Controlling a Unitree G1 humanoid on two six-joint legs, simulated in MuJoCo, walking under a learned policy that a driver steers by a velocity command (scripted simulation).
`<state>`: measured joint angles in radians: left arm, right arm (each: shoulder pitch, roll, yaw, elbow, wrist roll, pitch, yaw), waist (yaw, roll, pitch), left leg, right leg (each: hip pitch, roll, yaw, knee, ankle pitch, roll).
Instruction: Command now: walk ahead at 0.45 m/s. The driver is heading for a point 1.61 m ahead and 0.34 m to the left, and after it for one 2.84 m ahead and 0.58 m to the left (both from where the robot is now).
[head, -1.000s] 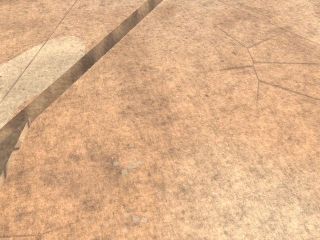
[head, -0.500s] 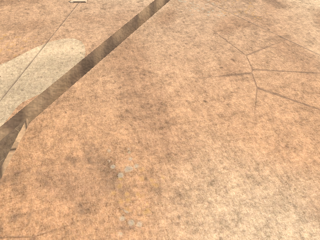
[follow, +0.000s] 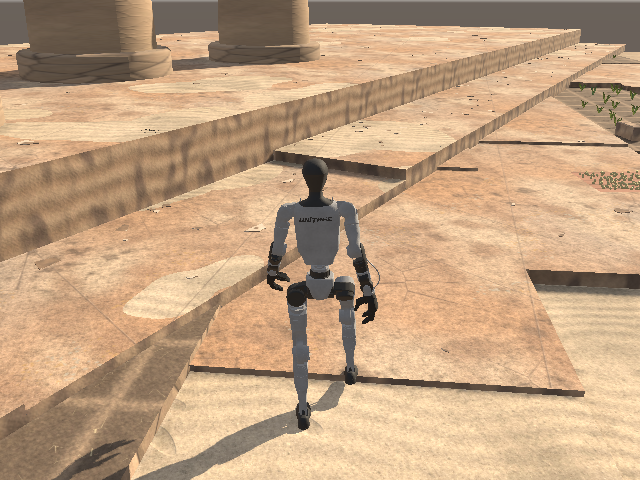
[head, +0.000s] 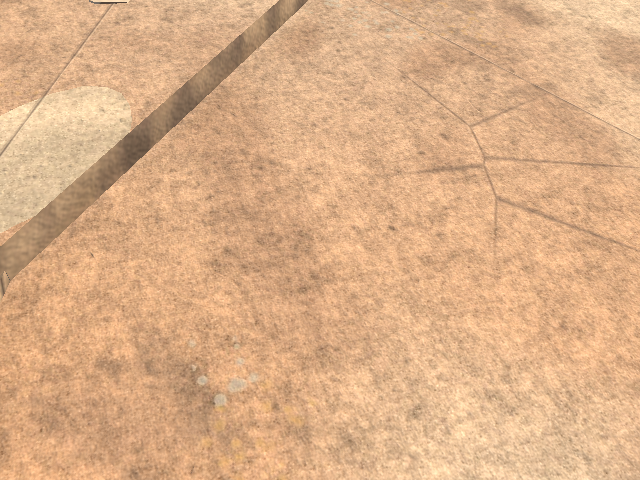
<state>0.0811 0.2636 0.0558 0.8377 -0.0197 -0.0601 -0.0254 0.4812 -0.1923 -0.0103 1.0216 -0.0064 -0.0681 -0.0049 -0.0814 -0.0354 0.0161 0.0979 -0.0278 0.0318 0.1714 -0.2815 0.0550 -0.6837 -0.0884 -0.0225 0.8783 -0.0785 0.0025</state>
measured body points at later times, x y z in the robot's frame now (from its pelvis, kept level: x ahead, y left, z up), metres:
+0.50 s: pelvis +0.28 -0.03 +0.04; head +0.28 -0.02 +0.49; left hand +0.26 +0.23 -0.10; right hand +0.44 -0.28 -0.06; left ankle +0.43 +0.15 -0.64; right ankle +0.25 -0.13 -0.70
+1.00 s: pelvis +0.56 +0.06 +0.05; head +0.57 +0.08 +0.49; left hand +0.71 +0.32 -0.07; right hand +0.55 -0.20 -0.09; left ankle +0.52 +0.14 -0.70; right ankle +0.70 -0.12 -0.63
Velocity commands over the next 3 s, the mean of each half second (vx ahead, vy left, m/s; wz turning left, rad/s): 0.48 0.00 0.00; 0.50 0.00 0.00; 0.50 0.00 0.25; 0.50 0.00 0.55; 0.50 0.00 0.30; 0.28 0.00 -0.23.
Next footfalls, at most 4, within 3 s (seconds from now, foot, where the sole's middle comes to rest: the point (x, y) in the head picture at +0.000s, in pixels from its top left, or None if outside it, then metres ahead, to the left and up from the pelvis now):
0.14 right None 0.29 -0.13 -0.74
0.68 left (223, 450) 0.56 0.14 -0.74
1.24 right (321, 308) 0.90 -0.08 -0.74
1.76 left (202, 237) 1.13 0.21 -0.74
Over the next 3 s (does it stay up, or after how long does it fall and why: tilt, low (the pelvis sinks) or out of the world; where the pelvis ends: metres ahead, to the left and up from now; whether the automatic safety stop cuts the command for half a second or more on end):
stays up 1.51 0.37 0.10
